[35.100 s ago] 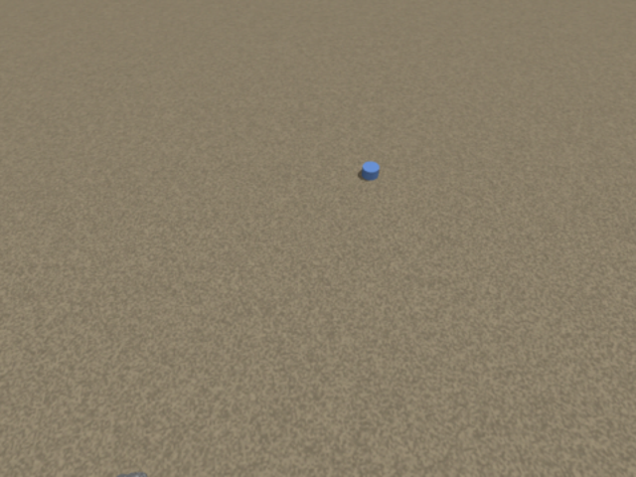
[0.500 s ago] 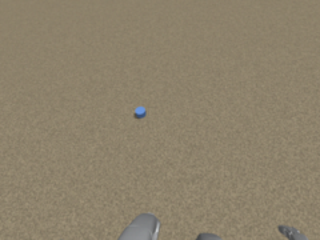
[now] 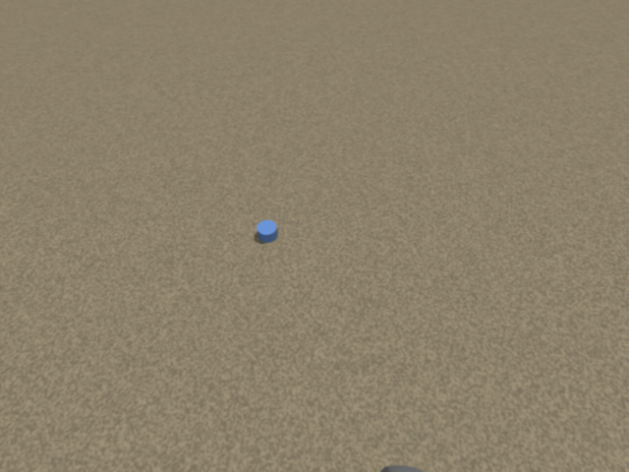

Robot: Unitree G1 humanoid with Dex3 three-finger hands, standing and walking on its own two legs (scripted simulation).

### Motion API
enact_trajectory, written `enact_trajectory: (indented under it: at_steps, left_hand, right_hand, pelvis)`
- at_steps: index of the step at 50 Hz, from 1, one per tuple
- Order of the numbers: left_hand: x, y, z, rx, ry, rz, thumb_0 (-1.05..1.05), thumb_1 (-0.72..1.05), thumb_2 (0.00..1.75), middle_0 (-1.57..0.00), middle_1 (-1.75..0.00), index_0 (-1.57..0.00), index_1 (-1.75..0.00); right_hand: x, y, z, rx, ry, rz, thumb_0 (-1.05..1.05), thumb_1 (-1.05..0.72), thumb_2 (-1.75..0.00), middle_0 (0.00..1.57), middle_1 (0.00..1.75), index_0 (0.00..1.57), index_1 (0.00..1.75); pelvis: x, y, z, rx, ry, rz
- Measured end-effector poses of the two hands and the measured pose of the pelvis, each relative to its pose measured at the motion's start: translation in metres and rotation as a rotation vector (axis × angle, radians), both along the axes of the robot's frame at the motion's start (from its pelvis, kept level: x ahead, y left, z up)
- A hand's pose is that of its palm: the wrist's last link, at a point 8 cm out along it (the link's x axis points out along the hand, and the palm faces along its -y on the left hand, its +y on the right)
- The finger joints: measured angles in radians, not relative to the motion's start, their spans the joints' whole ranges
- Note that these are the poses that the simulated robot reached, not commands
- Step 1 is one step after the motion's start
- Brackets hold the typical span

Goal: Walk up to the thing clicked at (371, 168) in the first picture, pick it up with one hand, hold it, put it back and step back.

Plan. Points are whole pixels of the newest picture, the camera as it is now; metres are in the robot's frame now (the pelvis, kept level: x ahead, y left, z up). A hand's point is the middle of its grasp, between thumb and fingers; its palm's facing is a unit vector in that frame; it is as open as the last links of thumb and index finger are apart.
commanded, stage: step back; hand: left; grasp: from above
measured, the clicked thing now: (267, 231) +1.06 +0.24 -0.74
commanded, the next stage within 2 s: stand in 0.52 s
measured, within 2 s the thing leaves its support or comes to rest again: neither
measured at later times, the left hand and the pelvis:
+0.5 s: hand out of the picture +0.13 +0.27 -0.15, palm faces +0.03 -0.93 -0.37, open 7.4 cm; pelvis +0.06 +0.00 +0.00, yaw +1 degrees
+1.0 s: hand (149, 465) +0.14 +0.26 -0.13, palm faces -0.01 -0.94 -0.34, open 7.4 cm; pelvis +0.06 +0.00 +0.02, yaw +1 degrees
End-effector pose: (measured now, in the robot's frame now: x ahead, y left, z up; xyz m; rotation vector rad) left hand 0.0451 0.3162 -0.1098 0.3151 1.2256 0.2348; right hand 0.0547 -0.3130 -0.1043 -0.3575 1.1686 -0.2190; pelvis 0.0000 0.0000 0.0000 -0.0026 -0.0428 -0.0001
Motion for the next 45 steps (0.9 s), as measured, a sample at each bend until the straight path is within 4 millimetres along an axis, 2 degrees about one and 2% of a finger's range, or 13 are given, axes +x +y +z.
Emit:
enact_trajectory:
  at_steps: [3,6,12,18,26,34,45]
  left_hand:
    - [0.008,-0.011,0.002,0.009,-0.034,0.011,0.01,0.90,0.90,-0.20,-0.30,-0.20,-0.30]
    - [0.013,-0.017,0.008,0.010,-0.047,0.030,0.00,0.90,0.90,-0.20,-0.30,-0.20,-0.30]
    - [0.024,-0.013,0.008,0.016,-0.024,0.040,0.00,0.90,0.90,-0.20,-0.30,-0.20,-0.30]
    - [0.053,0.000,-0.006,0.009,-0.032,0.049,0.00,0.90,0.90,-0.20,-0.30,-0.20,-0.30]
    - [0.080,-0.001,-0.002,0.008,-0.043,0.005,0.00,0.90,0.90,-0.20,-0.30,-0.20,-0.30]
    - [0.093,-0.011,0.009,-0.010,-0.041,-0.017,0.00,0.90,0.90,-0.20,-0.30,-0.20,-0.30]
    - [0.096,-0.016,0.014,-0.018,-0.045,-0.028,0.00,0.90,0.90,-0.20,-0.30,-0.20,-0.30]
  right_hand:
    - [0.019,-0.006,-0.008,0.002,0.012,0.012,0.00,-0.91,-0.90,0.20,0.30,0.20,0.30]
    - [0.039,-0.004,-0.006,0.014,0.015,0.044,0.00,-0.91,-0.90,0.20,0.30,0.20,0.30]
    - [0.077,0.006,-0.005,0.023,-0.009,0.075,0.00,-0.91,-0.90,0.20,0.30,0.20,0.30]
    - [0.094,0.026,-0.011,0.025,-0.009,0.066,0.00,-0.91,-0.90,0.20,0.30,0.20,0.30]
    - [0.119,0.035,-0.005,0.055,-0.038,0.055,0.00,-0.91,-0.90,0.20,0.30,0.20,0.30]
    - [0.122,0.032,0.002,0.073,-0.043,0.049,0.00,-0.91,-0.90,0.20,0.30,0.20,0.30]
    - [0.097,0.025,0.005,0.068,0.004,0.016,0.00,-0.91,-0.90,0.20,0.30,0.20,0.30]
  pelvis:
    - [0.010,-0.007,-0.002,-0.022,0.003,0.022]
    - [0.019,-0.010,0.003,0.004,0.008,0.028]
    - [0.035,-0.004,0.004,0.008,0.013,0.034]
    - [0.047,0.006,-0.004,0.022,0.005,0.026]
    - [0.056,0.005,0.002,-0.006,0.016,0.013]
    - [0.063,0.006,0.013,-0.003,0.003,0.019]
    - [0.061,0.003,0.019,0.000,-0.010,0.018]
